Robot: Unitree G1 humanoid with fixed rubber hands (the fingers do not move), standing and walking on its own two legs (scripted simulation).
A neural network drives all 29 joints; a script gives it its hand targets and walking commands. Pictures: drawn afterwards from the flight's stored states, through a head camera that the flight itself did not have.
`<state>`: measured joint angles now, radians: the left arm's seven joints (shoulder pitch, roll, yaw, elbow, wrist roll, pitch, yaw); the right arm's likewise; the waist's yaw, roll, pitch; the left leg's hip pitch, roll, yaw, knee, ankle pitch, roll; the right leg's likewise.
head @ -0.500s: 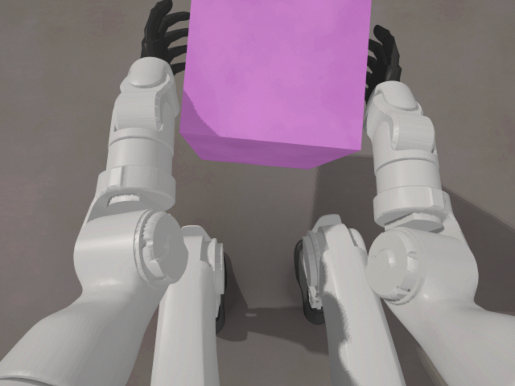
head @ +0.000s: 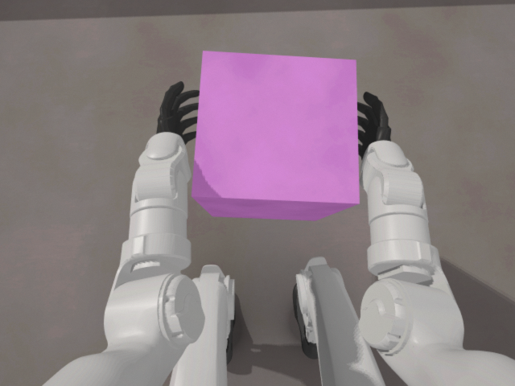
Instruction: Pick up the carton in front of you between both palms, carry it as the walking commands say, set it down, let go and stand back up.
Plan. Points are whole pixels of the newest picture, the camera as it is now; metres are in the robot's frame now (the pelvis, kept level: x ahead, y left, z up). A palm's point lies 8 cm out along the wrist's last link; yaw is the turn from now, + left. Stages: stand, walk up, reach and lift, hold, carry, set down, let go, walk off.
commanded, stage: reach and lift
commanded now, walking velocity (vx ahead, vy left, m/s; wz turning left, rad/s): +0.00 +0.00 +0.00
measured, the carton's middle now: (270, 153) +0.47 -0.02 -0.11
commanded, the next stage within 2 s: hold in 1.94 s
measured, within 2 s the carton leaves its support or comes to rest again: neither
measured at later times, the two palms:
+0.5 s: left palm (121, 124) +0.42 +0.14 +0.12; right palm (431, 125) +0.40 -0.16 +0.11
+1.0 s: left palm out of the picture +0.37 +0.15 +0.25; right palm out of the picture +0.37 -0.15 +0.24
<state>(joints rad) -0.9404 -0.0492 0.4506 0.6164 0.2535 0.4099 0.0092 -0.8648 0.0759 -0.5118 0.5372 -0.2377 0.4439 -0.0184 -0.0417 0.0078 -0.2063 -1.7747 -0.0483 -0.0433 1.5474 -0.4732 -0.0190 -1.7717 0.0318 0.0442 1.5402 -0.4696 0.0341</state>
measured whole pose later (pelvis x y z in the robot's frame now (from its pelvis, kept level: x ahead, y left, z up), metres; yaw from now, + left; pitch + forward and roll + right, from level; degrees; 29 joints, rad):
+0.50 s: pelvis +0.05 -0.01 +0.14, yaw +0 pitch +24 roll +0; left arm -0.53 -0.14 0.39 0.50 0.25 0.39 -0.01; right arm -0.50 0.15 -0.40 0.47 -0.25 0.42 -0.01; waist -0.01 0.00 -0.18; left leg -1.05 -0.03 -0.05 1.03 -0.39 -0.02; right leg -1.05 0.03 0.05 1.03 -0.39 0.01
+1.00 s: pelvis +0.07 -0.01 +0.21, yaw +0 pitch -2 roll +0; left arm -0.35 -0.18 0.35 0.41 0.31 0.57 -0.03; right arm -0.32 0.17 -0.32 0.42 -0.29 0.59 0.01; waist 0.01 0.00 -0.04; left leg -0.21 -0.01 -0.06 0.48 -0.23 -0.01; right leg -0.22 0.02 0.05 0.48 -0.22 0.00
